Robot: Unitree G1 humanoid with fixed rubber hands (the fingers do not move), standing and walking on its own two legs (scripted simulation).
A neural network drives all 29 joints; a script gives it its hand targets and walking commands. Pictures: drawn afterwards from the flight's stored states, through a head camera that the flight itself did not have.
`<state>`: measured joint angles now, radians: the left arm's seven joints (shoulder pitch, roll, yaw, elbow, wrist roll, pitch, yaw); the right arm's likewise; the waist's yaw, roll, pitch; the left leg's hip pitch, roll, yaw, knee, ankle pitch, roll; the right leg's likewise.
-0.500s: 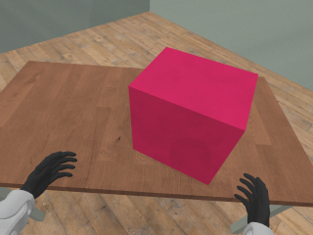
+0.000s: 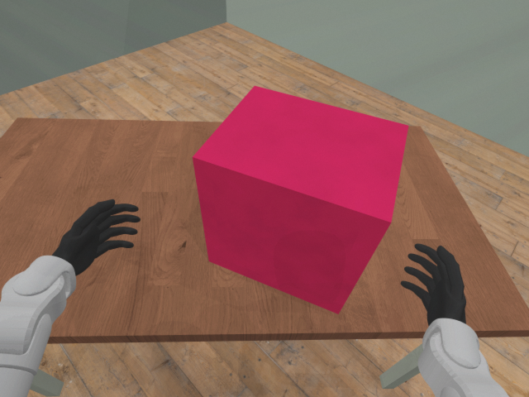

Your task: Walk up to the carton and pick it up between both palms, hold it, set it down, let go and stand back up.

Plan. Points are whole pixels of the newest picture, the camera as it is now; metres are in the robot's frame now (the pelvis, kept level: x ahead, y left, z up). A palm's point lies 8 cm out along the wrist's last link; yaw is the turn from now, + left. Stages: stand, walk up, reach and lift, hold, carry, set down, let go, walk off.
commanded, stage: reach and lift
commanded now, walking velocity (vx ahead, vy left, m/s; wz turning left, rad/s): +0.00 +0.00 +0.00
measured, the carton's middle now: (297, 201) +0.44 -0.04 +0.03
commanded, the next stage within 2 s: none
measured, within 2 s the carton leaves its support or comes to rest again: neither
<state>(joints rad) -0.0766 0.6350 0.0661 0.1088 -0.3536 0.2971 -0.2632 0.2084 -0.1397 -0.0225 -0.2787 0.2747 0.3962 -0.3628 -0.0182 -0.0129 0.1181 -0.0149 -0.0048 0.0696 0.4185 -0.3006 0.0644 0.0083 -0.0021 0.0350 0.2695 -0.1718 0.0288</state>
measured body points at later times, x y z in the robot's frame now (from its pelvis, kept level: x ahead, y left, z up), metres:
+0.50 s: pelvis -0.02 -0.01 +0.00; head -0.01 +0.02 +0.45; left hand +0.37 +0.25 +0.14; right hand +0.27 -0.23 +0.12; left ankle -0.04 +0.06 -0.74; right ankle -0.01 -0.16 -0.74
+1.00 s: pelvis -0.02 -0.01 +0.00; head -0.01 +0.03 +0.45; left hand +0.42 +0.23 +0.18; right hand +0.32 -0.24 +0.16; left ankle -0.04 +0.06 -0.74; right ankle -0.01 -0.16 -0.74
